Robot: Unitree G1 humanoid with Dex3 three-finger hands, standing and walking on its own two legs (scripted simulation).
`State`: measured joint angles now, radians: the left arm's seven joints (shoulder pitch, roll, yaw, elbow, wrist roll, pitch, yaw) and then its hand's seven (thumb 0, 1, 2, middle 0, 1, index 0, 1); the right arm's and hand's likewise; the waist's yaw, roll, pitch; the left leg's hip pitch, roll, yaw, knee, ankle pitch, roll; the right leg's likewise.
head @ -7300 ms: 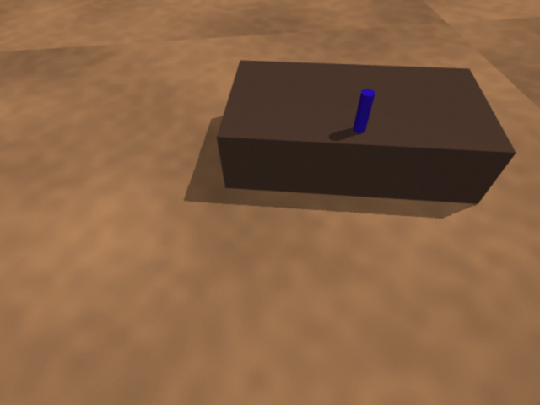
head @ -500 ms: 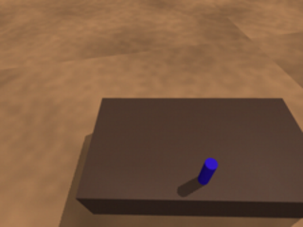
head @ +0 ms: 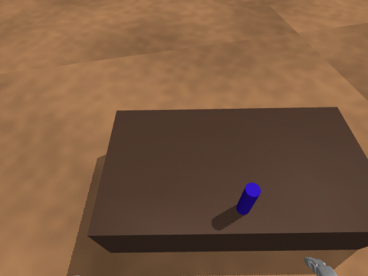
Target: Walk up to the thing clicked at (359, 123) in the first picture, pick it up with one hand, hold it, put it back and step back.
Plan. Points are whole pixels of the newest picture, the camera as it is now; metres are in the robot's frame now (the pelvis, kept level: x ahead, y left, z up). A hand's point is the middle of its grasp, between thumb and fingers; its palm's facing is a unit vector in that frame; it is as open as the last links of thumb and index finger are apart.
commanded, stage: go down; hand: right
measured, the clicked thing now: (247, 199) +0.41 -0.22 -0.36
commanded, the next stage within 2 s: none
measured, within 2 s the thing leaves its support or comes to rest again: neither
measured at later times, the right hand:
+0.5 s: hand out of the picture +0.14 -0.27 -0.16, palm faces -0.01 +0.95 -0.33, open 16.7 cm
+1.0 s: hand (313, 274) +0.15 -0.28 -0.15, palm faces +0.05 +0.94 -0.33, open 17.4 cm
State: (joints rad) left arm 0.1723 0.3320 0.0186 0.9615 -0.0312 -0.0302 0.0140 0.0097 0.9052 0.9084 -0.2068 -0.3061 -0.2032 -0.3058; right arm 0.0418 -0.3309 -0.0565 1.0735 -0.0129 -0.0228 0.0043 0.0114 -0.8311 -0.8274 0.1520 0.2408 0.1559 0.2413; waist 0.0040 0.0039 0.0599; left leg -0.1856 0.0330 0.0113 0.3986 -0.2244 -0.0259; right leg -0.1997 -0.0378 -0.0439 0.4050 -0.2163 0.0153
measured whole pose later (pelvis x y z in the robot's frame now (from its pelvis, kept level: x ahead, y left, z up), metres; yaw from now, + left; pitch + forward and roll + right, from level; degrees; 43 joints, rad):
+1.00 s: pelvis +0.01 +0.00 -0.05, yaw -2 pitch +10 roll +2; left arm 0.25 0.24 -0.01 0.62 -0.03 -0.17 0.13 0.01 0.90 0.90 -0.20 -0.30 -0.20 -0.30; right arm 0.27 -0.39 -0.19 0.36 -0.05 0.39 0.13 0.00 0.52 -0.04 0.06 0.05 0.06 0.05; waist 0.02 -0.02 -0.09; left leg -0.56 0.03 0.06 0.84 -0.45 -0.03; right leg -0.63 -0.05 0.03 0.91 -0.46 0.02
